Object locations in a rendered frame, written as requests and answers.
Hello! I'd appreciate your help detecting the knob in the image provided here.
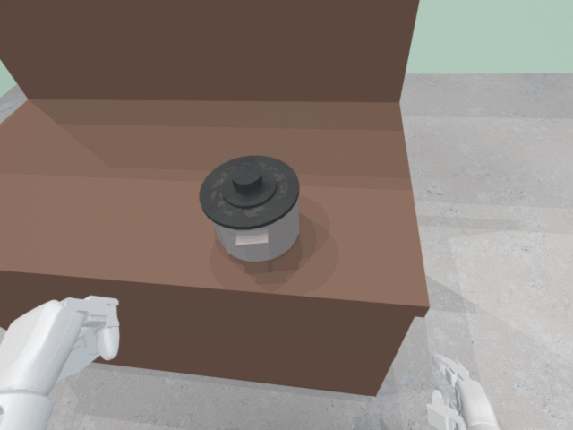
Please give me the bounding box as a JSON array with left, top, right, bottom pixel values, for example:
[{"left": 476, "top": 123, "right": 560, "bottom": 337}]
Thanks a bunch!
[{"left": 231, "top": 164, "right": 262, "bottom": 193}]

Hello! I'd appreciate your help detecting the lid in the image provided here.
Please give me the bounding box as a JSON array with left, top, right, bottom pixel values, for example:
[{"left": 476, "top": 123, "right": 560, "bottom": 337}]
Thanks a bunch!
[{"left": 200, "top": 156, "right": 299, "bottom": 230}]

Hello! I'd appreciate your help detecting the table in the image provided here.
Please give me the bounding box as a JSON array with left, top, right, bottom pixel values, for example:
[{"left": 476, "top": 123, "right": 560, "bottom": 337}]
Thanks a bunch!
[{"left": 0, "top": 0, "right": 430, "bottom": 397}]

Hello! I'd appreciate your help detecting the left robot hand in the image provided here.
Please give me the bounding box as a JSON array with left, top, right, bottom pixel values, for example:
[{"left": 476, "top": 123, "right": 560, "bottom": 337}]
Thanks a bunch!
[{"left": 0, "top": 296, "right": 119, "bottom": 396}]

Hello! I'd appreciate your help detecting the robot left forearm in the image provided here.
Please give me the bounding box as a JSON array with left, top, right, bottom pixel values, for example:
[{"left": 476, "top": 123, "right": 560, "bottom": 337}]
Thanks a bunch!
[{"left": 0, "top": 391, "right": 55, "bottom": 430}]

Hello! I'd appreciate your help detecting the pot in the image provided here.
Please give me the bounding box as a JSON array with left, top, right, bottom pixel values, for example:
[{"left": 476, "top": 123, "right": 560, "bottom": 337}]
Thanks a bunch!
[{"left": 212, "top": 199, "right": 300, "bottom": 262}]

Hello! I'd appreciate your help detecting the right robot hand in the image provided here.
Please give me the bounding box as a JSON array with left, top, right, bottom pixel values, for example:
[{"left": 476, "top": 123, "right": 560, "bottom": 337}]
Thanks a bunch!
[{"left": 426, "top": 354, "right": 499, "bottom": 430}]

